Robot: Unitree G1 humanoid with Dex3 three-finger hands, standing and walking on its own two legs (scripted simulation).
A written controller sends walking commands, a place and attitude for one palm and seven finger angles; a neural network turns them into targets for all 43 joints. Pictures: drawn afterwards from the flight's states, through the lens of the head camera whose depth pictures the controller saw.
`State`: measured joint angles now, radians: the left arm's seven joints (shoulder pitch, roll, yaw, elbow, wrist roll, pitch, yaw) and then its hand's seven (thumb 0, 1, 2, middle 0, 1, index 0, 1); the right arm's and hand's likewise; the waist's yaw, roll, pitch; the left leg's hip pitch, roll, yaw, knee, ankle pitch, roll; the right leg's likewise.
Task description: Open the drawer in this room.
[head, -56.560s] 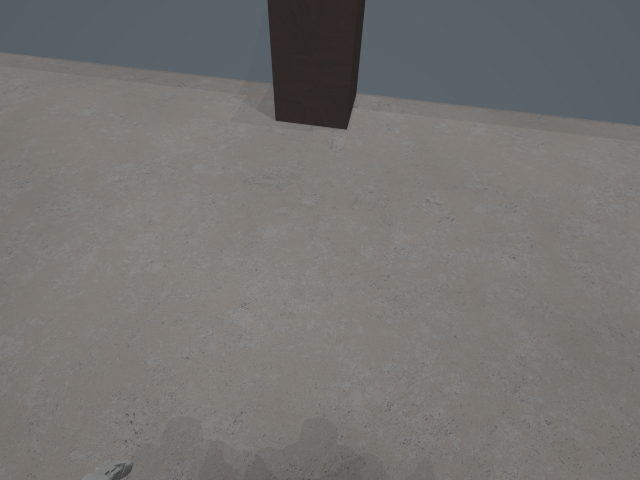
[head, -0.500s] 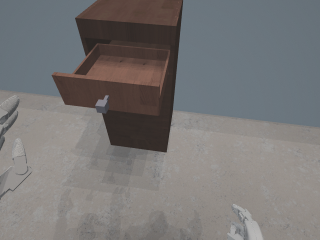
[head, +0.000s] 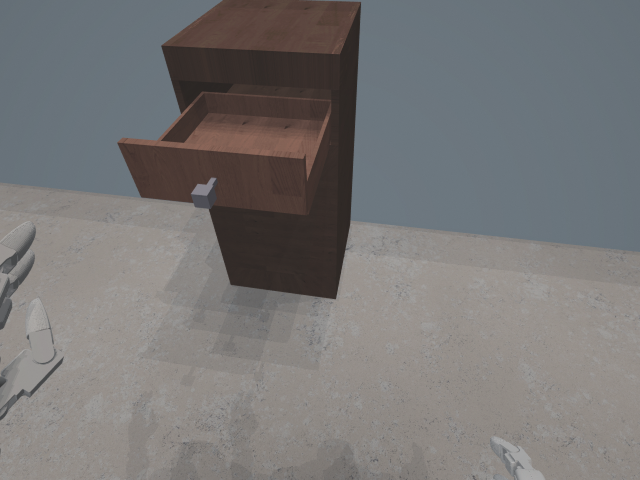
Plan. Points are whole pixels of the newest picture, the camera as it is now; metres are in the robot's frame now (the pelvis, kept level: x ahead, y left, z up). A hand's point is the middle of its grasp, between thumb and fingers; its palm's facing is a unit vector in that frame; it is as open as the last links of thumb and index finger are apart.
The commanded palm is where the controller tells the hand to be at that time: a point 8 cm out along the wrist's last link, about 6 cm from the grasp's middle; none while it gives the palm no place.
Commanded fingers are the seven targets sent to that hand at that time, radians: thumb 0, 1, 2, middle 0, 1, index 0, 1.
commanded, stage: stop stepping back and stand still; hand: left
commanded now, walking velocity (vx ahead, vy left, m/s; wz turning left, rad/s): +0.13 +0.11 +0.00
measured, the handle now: (207, 190) +0.65 +0.26 +0.00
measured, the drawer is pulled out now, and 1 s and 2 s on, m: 0.30 0.30 0.30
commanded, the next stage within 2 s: let the arm hang, fingers relaxed in 1.64 s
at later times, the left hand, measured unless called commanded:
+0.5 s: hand (75, 379) +0.17 +0.21 +0.17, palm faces +0.40 -0.78 -0.48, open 7.4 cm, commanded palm +0.11 +0.26 +0.19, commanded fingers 0.00 0.90 0.90 -0.20 -0.30 -0.20 -0.30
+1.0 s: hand (66, 355) +0.19 +0.24 +0.17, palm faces +0.35 -0.80 -0.49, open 7.4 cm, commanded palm +0.13 +0.28 +0.19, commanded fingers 0.00 0.90 0.90 -0.20 -0.30 -0.20 -0.30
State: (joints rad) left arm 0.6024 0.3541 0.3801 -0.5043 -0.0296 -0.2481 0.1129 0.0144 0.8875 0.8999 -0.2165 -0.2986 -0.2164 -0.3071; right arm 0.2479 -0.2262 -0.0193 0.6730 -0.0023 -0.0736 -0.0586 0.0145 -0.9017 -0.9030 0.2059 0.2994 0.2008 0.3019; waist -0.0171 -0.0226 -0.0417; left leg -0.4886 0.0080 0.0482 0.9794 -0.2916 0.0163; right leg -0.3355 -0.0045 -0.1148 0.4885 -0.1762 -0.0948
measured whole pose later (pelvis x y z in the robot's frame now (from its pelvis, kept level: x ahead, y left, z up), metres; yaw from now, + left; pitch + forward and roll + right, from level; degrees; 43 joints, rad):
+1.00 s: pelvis +0.01 +0.00 +0.00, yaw +2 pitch +1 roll +0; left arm 0.65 0.39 0.34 -0.57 -0.03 -0.21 0.14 0.02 0.89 0.90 -0.22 -0.30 -0.22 -0.31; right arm 0.20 -0.23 0.01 0.59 0.01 -0.08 -0.06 0.01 -0.90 -0.90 0.20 0.30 0.20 0.30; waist -0.01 0.01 0.01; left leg -0.17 0.00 0.05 0.43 -0.26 0.01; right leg -0.26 0.07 -0.11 0.37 -0.13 -0.09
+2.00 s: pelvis -0.01 +0.02 -0.02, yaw +2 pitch -2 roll +3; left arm 0.26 0.25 0.01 0.66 0.03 0.06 0.00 0.01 0.91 0.90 -0.20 -0.30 -0.20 -0.30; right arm 0.17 -0.28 0.00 0.82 -0.02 -0.01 -0.01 0.01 -0.90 -0.90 0.21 0.30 0.20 0.30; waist -0.04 -0.02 0.09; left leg -0.23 -0.08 0.08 0.60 -0.33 0.05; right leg -0.38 0.03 0.01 0.69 -0.25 -0.07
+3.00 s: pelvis -0.01 +0.00 +0.00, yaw +2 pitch -1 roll +1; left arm 0.15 0.25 0.04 1.10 0.02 0.00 0.01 0.01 0.91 0.90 -0.21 -0.30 -0.21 -0.30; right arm 0.30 -0.28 -0.02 1.10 -0.02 0.01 -0.03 0.00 -0.90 -0.90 0.20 0.30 0.20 0.30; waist -0.02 0.02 0.06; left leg -0.12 -0.01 0.00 0.38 -0.25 0.00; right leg -0.24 0.10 -0.01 0.32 -0.06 -0.10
